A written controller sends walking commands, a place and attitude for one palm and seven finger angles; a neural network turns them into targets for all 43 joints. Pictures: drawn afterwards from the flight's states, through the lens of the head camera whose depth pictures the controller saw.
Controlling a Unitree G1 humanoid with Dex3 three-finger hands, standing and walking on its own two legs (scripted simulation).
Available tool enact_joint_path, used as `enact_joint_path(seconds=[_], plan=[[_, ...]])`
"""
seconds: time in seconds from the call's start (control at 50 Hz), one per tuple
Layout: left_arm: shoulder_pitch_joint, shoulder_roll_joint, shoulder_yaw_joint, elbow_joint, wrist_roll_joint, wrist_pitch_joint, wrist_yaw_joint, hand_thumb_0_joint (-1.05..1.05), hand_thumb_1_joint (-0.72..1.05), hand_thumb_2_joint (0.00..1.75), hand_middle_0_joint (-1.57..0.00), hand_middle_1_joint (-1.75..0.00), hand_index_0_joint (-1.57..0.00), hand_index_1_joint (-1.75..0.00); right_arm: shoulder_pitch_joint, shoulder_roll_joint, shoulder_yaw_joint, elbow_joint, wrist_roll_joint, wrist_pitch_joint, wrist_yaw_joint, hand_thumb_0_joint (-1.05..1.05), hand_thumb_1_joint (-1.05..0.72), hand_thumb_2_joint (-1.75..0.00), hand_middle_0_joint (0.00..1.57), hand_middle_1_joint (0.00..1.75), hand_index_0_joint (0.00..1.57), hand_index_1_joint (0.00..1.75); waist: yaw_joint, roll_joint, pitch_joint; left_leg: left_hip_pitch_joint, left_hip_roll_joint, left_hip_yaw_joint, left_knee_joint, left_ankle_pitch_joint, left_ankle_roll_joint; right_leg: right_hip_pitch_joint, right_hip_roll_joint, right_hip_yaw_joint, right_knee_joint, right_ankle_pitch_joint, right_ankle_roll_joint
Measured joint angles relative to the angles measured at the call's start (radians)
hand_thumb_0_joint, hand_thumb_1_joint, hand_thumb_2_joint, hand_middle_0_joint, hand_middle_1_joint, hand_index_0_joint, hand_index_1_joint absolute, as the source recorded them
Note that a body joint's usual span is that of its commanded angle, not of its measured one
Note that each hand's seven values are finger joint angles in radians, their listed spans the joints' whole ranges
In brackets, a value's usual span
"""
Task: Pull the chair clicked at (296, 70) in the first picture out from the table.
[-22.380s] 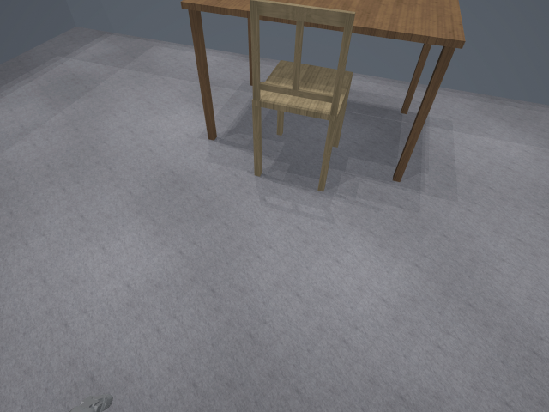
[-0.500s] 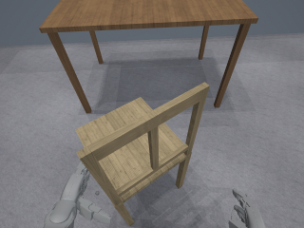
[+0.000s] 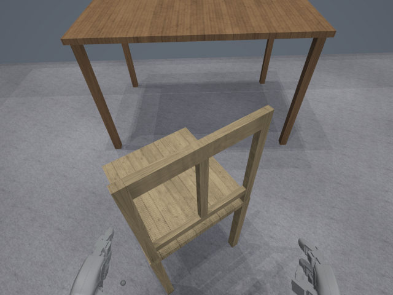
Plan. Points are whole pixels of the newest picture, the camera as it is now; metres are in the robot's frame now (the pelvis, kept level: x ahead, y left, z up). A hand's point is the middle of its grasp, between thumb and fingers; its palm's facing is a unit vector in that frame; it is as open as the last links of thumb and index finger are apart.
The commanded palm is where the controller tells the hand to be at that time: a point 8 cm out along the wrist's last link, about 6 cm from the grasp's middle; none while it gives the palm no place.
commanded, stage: draw the fingers out of the gap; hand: left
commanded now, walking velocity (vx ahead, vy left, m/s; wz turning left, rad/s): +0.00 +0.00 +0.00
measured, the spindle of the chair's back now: (202, 190) +0.38 +0.00 -0.05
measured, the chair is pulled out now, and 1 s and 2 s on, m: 0.58 0.58 0.58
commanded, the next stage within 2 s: draw the hand back to the body in 0.24 s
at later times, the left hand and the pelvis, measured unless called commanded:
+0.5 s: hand out of the picture +0.13 +0.15 +0.01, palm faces +0.09 -0.99 -0.06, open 17.5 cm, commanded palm +0.09 +0.21 +0.03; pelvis +0.00 +0.00 -0.01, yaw +1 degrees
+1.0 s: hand (62, 273) +0.15 +0.21 +0.10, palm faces +0.22 -0.92 -0.31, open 16.6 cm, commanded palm +0.11 +0.26 +0.12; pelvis -0.01 -0.01 +0.00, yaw +0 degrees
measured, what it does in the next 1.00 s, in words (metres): stands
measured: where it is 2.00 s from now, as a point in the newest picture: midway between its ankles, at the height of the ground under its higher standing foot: outside the picture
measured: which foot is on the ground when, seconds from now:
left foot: down 0.00-1.00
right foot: down 0.00-1.00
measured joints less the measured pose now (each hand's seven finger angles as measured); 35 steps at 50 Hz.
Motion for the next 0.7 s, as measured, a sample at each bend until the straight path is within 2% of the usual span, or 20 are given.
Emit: enact_joint_path(seconds=[0.2, 0.38, 0.42, 0.5, 0.58, 0.64, 0.68, 0.7], plan=[[0.111, 0.0, -0.02, -0.106, 0.009, 0.001, 0.006, -0.01, -0.53, 0.2, -0.01, 0.0, 0.0, 0.0, -0.004, 0.007, -0.003, -0.02, 0.003, -0.012, -0.009, 0.01, -0.9, -0.9, 0.2, 0.3, 0.21, 0.3, 0.006, 0.009, -0.011, -0.029, -0.001, -0.013, 0.037, -0.011, 0.0, -0.02, -0.001, -0.012, 0.028, -0.01, -0.001], [0.215, -0.006, -0.03, -0.17, 0.026, 0.007, 0.003, -0.01, -0.53, 0.2, -0.01, 0.0, -0.01, 0.0, 0.003, 0.021, -0.021, -0.033, 0.007, 0.002, -0.014, 0.01, -0.9, -0.9, 0.2, 0.3, 0.21, 0.3, 0.013, 0.0, -0.034, -0.054, 0.002, -0.015, 0.067, -0.026, -0.003, -0.045, 0.002, -0.012, 0.057, -0.026, -0.005], [0.246, -0.022, -0.014, -0.19, -0.04, -0.043, -0.006, -0.01, -0.53, 0.2, -0.01, 0.0, -0.01, 0.0, 0.004, 0.024, -0.025, -0.028, 0.008, -0.014, -0.016, 0.01, -0.9, -0.9, 0.2, 0.3, 0.21, 0.3, 0.016, 0.0, -0.034, -0.062, 0.004, -0.018, 0.079, -0.032, -0.004, -0.05, 0.005, -0.015, 0.066, -0.03, -0.006], [0.27, -0.036, 0.023, -0.245, -0.116, -0.177, -0.027, -0.01, -0.53, 0.2, -0.01, 0.0, -0.01, 0.0, 0.007, 0.029, -0.031, 0.001, 0.011, -0.047, -0.019, 0.01, -0.9, -0.9, 0.2, 0.3, 0.21, 0.3, 0.036, -0.01, -0.031, -0.081, 0.008, -0.027, 0.109, -0.043, -0.009, -0.064, 0.009, -0.022, 0.09, -0.04, -0.01], [0.243, -0.041, 0.069, -0.274, -0.152, -0.321, -0.05, -0.01, -0.54, 0.2, -0.01, 0.0, 0.0, 0.0, -0.003, 0.033, -0.037, 0.032, 0.015, -0.068, -0.005, 0.01, -0.9, -0.9, 0.2, 0.3, 0.21, 0.3, 0.045, -0.005, -0.029, -0.105, 0.011, -0.037, 0.141, -0.052, -0.014, -0.082, 0.012, -0.03, 0.117, -0.049, -0.014], [0.208, -0.042, 0.097, -0.264, -0.176, -0.434, -0.092, -0.01, -0.54, 0.2, -0.01, 0.0, 0.0, 0.0, -0.021, 0.038, -0.04, 0.048, 0.015, -0.076, 0.013, 0.01, -0.9, -0.9, 0.2, 0.3, 0.21, 0.3, 0.045, 0.002, -0.024, -0.132, 0.013, -0.038, 0.169, -0.057, -0.016, -0.111, 0.015, -0.029, 0.146, -0.055, -0.016], [0.184, -0.033, 0.115, -0.249, -0.191, -0.48, -0.133, -0.01, -0.54, 0.2, -0.01, 0.0, 0.0, 0.0, -0.032, 0.041, -0.04, 0.052, 0.017, -0.071, 0.02, 0.01, -0.9, -0.9, 0.2, 0.3, 0.21, 0.3, 0.045, 0.005, -0.017, -0.145, 0.016, -0.036, 0.184, -0.06, -0.017, -0.127, 0.017, -0.026, 0.164, -0.057, -0.017], [0.176, -0.026, 0.125, -0.244, -0.198, -0.483, -0.152, -0.01, -0.54, 0.2, -0.01, 0.0, 0.0, 0.0, -0.036, 0.044, -0.039, 0.052, 0.021, -0.065, 0.021, 0.01, -0.9, -0.9, 0.2, 0.3, 0.21, 0.3, 0.046, 0.005, -0.013, -0.145, 0.018, -0.034, 0.187, -0.061, -0.018, -0.129, 0.018, -0.025, 0.168, -0.058, -0.018]])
